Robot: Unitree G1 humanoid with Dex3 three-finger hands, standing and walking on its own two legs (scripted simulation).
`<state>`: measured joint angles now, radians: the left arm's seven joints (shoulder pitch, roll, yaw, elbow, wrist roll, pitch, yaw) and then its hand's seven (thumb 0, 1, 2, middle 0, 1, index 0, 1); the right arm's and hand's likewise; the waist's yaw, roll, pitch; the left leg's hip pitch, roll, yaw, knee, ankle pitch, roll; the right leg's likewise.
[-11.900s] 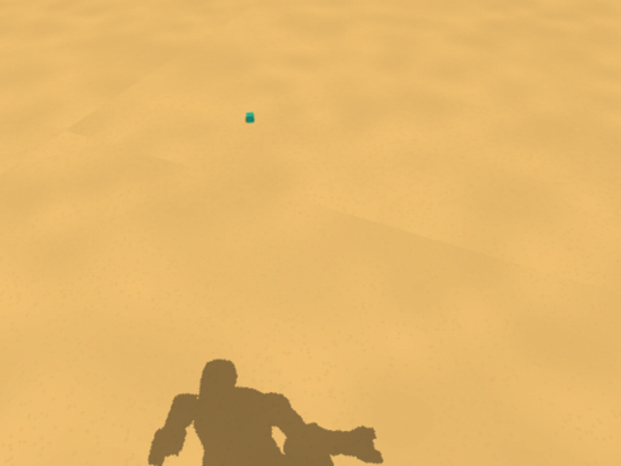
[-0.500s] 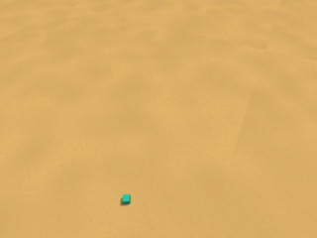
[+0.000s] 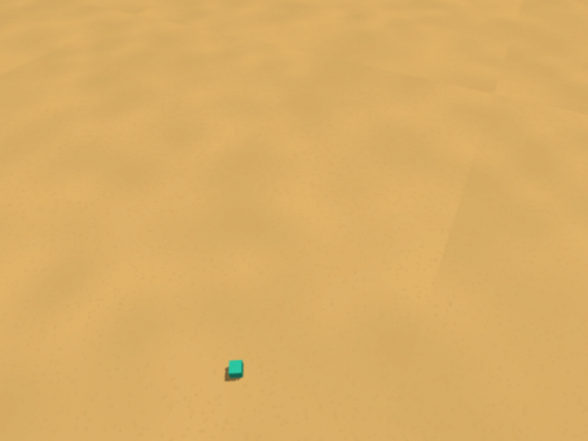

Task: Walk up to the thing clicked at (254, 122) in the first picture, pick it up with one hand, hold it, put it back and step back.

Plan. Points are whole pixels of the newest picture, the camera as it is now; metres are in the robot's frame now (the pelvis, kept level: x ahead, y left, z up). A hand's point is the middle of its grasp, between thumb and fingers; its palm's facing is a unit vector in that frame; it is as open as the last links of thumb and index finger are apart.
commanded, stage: stand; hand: left
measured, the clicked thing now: (236, 368) +0.48 +0.21 -0.76
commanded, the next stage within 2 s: walk up in 0.66 s
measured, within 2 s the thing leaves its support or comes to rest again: neither
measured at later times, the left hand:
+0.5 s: hand out of the picture +0.07 +0.26 -0.16, palm faces -0.03 -0.93 -0.35, open 7.4 cm
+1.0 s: hand out of the picture +0.09 +0.21 -0.16, palm faces -0.02 -0.92 -0.39, open 7.4 cm
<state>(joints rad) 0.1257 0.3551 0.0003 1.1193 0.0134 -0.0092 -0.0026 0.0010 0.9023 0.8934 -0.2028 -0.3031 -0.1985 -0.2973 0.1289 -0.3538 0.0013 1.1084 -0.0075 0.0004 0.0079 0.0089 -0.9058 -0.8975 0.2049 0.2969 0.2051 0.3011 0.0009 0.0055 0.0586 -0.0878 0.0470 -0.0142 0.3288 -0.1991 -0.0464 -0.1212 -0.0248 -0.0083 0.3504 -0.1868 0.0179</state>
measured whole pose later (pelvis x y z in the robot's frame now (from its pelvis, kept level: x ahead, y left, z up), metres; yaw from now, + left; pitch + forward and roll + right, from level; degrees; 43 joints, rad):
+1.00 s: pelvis +0.04 -0.07 -0.02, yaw -1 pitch -3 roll +1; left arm 0.23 0.37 0.08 0.97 0.05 0.02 -0.04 0.00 0.90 0.89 -0.20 -0.30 -0.20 -0.30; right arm 0.25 -0.43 -0.06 0.99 -0.01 0.01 -0.03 0.01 -0.91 -0.90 0.20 0.30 0.20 0.30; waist 0.02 0.02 0.11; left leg -0.27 0.05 -0.07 0.86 -0.53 0.00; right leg -0.23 -0.01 -0.02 0.58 -0.30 -0.02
